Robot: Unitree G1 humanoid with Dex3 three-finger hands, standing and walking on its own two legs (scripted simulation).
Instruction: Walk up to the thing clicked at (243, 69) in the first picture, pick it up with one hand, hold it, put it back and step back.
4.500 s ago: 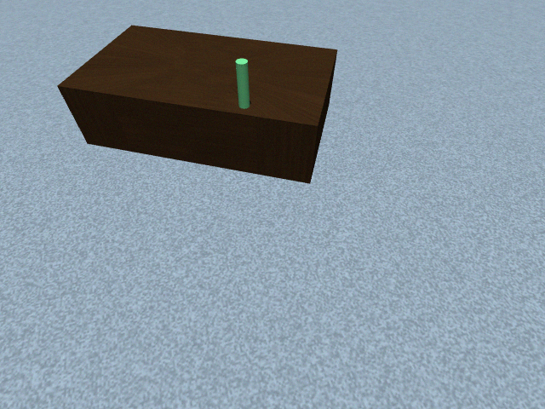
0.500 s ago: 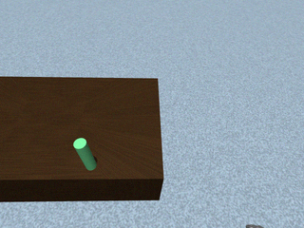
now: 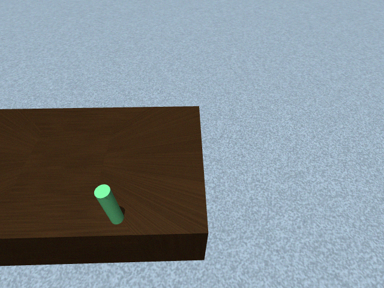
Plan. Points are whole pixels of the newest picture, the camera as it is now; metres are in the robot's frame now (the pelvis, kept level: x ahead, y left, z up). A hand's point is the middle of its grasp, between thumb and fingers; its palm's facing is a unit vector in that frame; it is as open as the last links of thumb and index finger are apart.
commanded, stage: walk up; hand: left
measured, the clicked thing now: (110, 205) +0.45 +0.30 -0.32
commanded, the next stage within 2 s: stand in 0.40 s
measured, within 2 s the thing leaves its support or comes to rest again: neither
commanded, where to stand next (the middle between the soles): +0.07 +0.01 m, yaw +0 degrees
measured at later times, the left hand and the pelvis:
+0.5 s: hand out of the picture +0.09 +0.25 -0.16, palm faces +0.00 -0.94 -0.33, open 7.4 cm; pelvis +0.01 +0.00 +0.00, yaw +0 degrees
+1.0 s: hand out of the picture +0.09 +0.24 -0.16, palm faces -0.01 -0.94 -0.34, open 7.4 cm; pelvis +0.02 -0.01 +0.00, yaw +0 degrees
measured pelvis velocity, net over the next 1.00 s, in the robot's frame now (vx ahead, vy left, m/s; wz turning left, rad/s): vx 0.02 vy -0.01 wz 0.01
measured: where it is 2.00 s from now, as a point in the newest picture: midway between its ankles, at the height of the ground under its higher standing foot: outside the picture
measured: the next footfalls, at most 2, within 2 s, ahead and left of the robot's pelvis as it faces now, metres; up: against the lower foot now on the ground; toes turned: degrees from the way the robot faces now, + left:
none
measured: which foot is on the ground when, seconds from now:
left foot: down 0.00-1.00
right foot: down 0.00-1.00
